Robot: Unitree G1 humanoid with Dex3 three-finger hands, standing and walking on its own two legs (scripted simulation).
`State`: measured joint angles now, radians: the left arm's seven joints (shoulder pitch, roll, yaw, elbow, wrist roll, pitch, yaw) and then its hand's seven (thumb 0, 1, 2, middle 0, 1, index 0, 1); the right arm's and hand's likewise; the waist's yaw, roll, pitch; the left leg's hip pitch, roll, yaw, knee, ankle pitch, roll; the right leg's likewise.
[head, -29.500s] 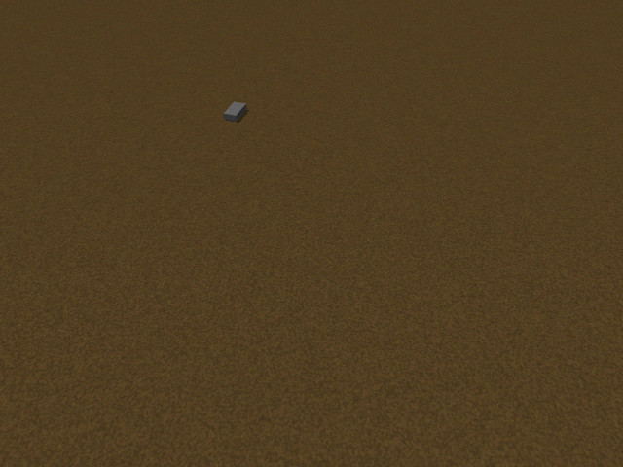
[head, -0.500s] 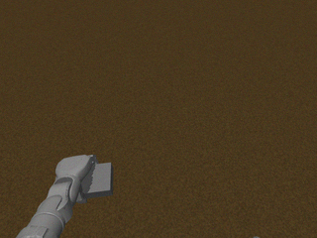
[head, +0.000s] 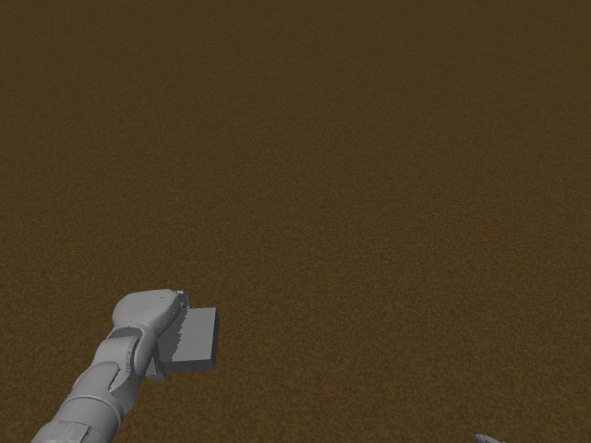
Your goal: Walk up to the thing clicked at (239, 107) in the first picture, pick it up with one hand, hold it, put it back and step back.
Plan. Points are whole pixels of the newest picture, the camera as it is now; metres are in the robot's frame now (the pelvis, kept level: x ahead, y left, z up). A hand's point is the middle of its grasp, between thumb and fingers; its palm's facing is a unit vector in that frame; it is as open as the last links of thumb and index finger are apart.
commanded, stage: hold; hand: left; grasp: from above
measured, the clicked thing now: (165, 340) +0.32 +0.22 -0.08
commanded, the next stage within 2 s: crouch in 1.42 s
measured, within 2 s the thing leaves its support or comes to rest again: neither
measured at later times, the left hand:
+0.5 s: hand (151, 355) +0.28 +0.22 -0.04, palm faces -0.44 -0.06 -0.89, open 11.1 cm
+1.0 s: hand (152, 354) +0.27 +0.21 -0.03, palm faces -0.45 -0.07 -0.89, open 11.1 cm
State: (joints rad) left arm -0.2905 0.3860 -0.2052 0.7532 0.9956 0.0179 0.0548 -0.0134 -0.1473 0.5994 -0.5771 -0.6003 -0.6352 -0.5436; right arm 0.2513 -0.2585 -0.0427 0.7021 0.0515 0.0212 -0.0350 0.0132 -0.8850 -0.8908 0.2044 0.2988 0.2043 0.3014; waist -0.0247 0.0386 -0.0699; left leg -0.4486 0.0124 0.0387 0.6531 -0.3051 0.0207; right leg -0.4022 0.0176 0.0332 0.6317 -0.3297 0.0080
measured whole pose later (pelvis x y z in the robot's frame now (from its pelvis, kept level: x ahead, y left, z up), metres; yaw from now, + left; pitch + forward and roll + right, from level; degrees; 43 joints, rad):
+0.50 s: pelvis -0.02 +0.00 +0.01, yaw +0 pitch +2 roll +0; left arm -0.26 0.39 -0.22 0.68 0.98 0.00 0.01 -0.01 -0.14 0.60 -0.57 -0.60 -0.63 -0.55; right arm 0.22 -0.26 -0.03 0.68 0.06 0.05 -0.05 0.01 -0.89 -0.89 0.20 0.30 0.20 0.30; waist 0.00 0.05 -0.02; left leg -0.35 0.01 0.04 0.55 -0.23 0.02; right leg -0.32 0.01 0.04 0.55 -0.27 0.01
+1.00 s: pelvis -0.02 -0.01 +0.01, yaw +0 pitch +1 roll +0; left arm -0.24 0.39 -0.22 0.63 0.98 0.01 -0.02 -0.01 -0.15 0.60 -0.58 -0.60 -0.64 -0.54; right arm 0.19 -0.25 -0.02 0.67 0.07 0.06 -0.06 0.01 -0.89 -0.89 0.20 0.30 0.20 0.30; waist 0.01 0.05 0.00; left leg -0.30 0.01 0.04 0.49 -0.21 0.01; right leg -0.27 0.01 0.04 0.50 -0.25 0.00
